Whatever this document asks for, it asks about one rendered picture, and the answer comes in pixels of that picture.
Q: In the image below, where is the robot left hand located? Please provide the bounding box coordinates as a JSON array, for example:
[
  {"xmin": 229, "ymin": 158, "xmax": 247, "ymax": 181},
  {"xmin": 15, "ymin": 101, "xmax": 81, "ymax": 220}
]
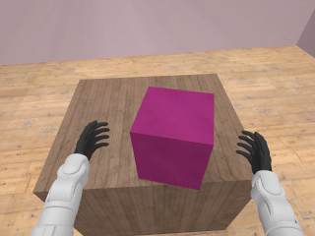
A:
[{"xmin": 74, "ymin": 120, "xmax": 110, "ymax": 161}]

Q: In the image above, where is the left robot forearm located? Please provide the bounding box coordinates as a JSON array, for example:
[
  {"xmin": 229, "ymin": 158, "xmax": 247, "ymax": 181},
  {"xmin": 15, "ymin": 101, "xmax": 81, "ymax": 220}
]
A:
[{"xmin": 30, "ymin": 153, "xmax": 90, "ymax": 236}]

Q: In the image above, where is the robot right hand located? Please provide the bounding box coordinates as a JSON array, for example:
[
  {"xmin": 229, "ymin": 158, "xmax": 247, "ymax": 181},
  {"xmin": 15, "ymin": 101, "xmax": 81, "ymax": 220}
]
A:
[{"xmin": 236, "ymin": 131, "xmax": 273, "ymax": 175}]

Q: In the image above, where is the pedestal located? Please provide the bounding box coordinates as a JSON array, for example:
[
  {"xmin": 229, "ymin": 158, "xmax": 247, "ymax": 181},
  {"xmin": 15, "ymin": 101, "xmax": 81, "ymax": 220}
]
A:
[{"xmin": 32, "ymin": 74, "xmax": 254, "ymax": 236}]

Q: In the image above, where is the carton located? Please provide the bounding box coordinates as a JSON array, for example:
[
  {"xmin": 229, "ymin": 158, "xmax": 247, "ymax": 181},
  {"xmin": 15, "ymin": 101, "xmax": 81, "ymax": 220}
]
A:
[{"xmin": 129, "ymin": 87, "xmax": 215, "ymax": 190}]

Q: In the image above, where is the right robot forearm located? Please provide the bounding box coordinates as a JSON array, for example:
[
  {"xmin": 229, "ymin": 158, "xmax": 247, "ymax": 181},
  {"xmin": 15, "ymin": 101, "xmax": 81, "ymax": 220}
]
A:
[{"xmin": 250, "ymin": 170, "xmax": 304, "ymax": 236}]

